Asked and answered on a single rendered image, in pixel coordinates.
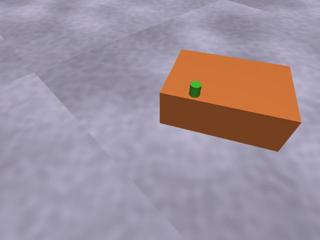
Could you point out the can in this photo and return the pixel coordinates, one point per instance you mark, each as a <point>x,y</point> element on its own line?
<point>195,89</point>

